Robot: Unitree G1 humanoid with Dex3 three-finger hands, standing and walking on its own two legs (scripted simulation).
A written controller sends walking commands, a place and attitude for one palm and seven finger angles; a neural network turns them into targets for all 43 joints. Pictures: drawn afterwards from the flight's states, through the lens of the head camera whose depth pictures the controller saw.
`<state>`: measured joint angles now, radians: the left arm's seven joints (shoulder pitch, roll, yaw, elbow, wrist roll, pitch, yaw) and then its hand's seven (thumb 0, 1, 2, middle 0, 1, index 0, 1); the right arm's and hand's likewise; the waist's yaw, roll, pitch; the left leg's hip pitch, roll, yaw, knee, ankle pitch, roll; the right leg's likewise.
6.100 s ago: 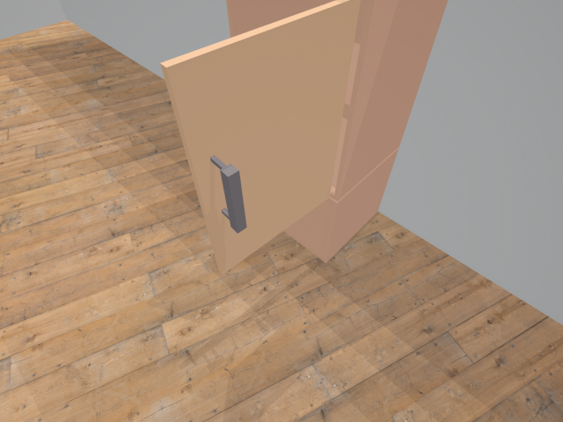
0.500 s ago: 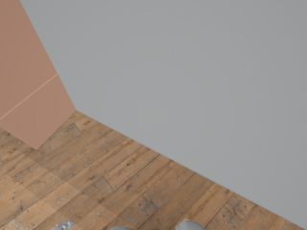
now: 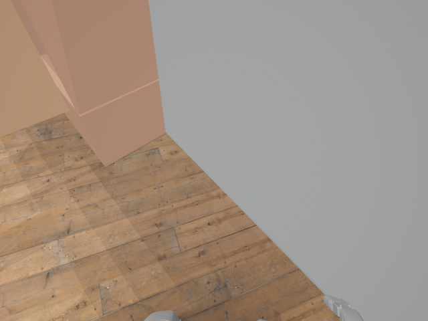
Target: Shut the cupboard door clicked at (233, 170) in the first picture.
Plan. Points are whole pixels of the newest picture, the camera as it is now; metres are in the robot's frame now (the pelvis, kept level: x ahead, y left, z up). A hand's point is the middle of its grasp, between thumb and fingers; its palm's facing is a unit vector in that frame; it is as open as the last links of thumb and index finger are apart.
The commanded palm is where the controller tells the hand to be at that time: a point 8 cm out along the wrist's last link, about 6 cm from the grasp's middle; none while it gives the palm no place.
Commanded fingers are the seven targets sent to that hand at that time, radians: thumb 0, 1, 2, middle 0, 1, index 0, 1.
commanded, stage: turn to face it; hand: left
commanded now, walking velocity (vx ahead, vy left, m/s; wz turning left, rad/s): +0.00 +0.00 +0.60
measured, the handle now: out of the picture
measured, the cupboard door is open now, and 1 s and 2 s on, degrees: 85 85 85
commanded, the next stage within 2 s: take the last steps up to it in 1.10 s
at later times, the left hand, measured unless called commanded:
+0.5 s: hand out of the picture +0.06 +0.17 -0.14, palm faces +0.28 -0.92 -0.26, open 7.4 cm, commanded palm none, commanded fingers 0.00 0.90 0.90 -0.20 -0.30 -0.20 -0.30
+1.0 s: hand out of the picture +0.00 +0.18 -0.15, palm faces +0.54 -0.79 -0.28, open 7.4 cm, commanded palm none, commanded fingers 0.00 0.90 0.90 -0.20 -0.30 -0.20 -0.30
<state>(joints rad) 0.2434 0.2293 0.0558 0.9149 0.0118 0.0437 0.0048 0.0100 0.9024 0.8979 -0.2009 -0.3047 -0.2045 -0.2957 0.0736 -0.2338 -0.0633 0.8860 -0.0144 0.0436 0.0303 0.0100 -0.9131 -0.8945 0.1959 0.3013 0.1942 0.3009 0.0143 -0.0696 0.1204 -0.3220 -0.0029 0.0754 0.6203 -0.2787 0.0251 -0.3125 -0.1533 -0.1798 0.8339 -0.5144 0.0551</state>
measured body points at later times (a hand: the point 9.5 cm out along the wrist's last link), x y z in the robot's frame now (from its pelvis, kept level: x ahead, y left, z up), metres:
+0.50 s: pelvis +0.02 -0.04 +0.01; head +0.06 -0.04 +0.46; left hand +0.04 +0.22 -0.12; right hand +0.15 -0.28 -0.14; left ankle -0.02 +0.07 -0.66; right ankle +0.03 -0.17 -0.72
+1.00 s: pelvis +0.04 -0.05 +0.01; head +0.08 -0.03 +0.46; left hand -0.03 +0.23 -0.12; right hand +0.24 -0.21 -0.14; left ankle +0.00 +0.08 -0.72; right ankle +0.10 -0.16 -0.71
